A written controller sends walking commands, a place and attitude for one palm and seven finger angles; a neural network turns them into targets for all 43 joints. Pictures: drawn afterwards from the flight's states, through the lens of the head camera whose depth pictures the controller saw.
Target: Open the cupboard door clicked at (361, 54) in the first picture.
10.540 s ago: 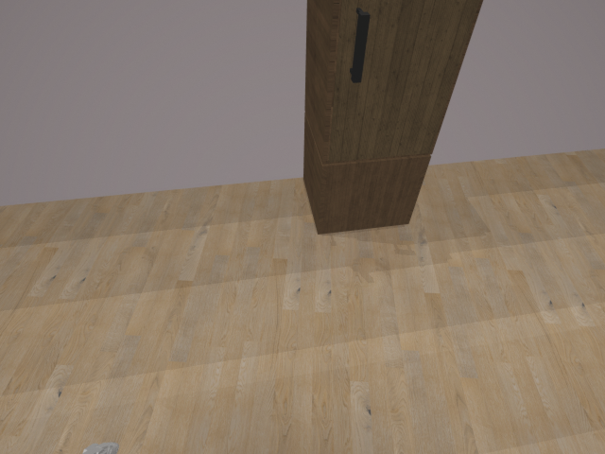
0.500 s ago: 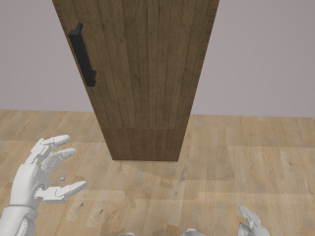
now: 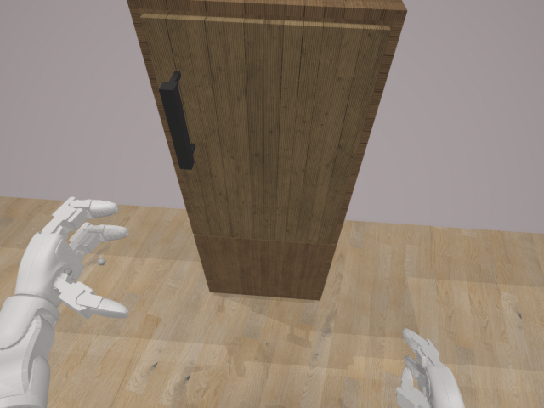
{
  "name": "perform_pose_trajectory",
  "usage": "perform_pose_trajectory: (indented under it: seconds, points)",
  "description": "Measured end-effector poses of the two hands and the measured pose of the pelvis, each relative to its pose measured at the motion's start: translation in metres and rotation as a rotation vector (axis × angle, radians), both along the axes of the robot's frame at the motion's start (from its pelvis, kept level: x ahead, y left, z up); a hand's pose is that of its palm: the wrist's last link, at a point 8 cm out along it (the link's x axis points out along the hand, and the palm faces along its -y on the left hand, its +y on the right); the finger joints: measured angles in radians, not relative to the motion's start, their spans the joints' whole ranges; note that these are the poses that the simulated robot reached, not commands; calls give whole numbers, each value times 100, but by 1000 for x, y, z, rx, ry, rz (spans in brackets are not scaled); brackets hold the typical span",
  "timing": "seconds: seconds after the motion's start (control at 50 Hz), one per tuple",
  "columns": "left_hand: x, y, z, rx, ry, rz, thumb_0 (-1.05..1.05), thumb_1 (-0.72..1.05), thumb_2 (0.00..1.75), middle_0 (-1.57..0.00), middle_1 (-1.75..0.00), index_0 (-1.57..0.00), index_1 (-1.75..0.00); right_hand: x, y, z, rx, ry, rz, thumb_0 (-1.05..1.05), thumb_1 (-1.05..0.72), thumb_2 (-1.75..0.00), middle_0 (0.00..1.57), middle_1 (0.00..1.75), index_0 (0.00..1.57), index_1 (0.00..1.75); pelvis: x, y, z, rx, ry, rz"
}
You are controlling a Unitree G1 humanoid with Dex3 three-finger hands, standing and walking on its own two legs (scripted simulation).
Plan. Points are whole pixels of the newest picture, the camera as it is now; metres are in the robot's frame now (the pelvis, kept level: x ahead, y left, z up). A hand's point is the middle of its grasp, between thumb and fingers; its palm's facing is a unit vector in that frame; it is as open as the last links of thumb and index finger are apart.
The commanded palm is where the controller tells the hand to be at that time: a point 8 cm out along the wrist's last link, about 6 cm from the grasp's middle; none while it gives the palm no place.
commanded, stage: raise the hand with hooked fingers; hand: left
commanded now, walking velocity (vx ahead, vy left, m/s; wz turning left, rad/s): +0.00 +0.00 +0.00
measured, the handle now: (181, 122) +0.58 +0.23 +0.10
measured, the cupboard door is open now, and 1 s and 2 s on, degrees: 0 0 0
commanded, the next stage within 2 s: move the hooked fingers beside the handle in 0.70 s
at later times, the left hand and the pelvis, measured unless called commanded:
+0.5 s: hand (107, 232) +0.31 +0.25 +0.11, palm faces +0.05 -1.00 -0.03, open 14.0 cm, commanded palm +0.27 +0.30 +0.12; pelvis +0.00 -0.01 +0.01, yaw -1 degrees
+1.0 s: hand (107, 225) +0.31 +0.26 +0.12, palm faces +0.06 -1.00 -0.02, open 14.0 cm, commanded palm +0.29 +0.30 +0.11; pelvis -0.01 -0.02 +0.01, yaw +0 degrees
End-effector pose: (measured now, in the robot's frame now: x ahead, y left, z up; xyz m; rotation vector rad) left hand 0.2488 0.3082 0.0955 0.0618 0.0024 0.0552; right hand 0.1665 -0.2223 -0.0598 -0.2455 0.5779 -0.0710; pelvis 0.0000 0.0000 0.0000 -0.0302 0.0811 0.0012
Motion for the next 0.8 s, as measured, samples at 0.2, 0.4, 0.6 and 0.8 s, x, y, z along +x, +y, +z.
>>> perform_pose_trajectory:
  seconds: [0.2,0.4,0.6,0.8]
  points:
    - [24,14,22,-14,-10,5,-1,-50,30,-30,-119,-30,-120,-14,-17,-4,-23,67,-35,1,-90,-90,20,31,20,30,3,-6,6,6,-12,-4]
    - [36,4,23,-36,3,-28,-1,-50,30,-30,-120,-30,-120,-29,-42,-1,-49,92,-87,1,-91,-90,20,30,20,30,3,-11,9,15,-10,-20]
    - [29,-4,22,-29,-24,1,-1,-50,30,-30,-120,-30,-120,-30,-43,-1,-38,87,-86,1,-91,-90,20,30,20,30,2,-17,9,18,-19,-22]
    - [25,-6,24,-28,-10,-6,-1,-50,30,-30,-120,-30,-120,-24,-37,-3,-14,64,-70,1,-91,-90,20,30,20,30,-2,-19,9,20,-23,-18]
